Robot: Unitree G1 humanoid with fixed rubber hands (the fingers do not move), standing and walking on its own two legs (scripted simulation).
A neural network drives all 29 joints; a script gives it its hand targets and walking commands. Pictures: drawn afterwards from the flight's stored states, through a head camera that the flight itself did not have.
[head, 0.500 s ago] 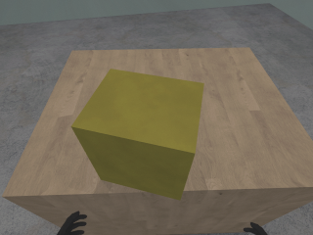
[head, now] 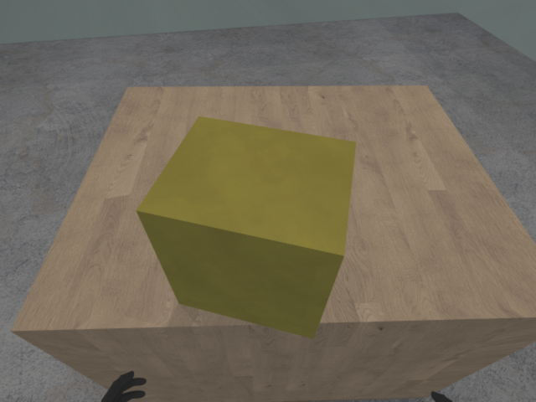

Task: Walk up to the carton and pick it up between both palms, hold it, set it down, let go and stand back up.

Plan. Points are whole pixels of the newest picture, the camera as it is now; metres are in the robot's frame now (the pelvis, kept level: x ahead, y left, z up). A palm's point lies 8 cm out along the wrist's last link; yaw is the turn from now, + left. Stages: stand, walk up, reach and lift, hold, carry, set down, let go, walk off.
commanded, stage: stand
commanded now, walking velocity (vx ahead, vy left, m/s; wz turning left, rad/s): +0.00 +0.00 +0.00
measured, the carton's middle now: (258, 231) +0.35 +0.03 +0.07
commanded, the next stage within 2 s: walk up in 0.62 s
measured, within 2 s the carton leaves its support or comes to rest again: neither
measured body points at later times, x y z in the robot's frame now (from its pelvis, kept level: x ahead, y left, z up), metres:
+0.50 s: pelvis +0.00 +0.01 +0.00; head +0.01 +0.02 +0.45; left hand +0.11 +0.26 -0.11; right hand +0.09 -0.27 -0.12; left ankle +0.01 +0.11 -0.72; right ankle +0.01 -0.13 -0.72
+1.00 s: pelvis -0.02 +0.03 +0.00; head +0.01 +0.04 +0.45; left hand +0.09 +0.30 -0.11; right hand +0.09 -0.27 -0.11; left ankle -0.04 +0.13 -0.68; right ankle +0.01 -0.13 -0.72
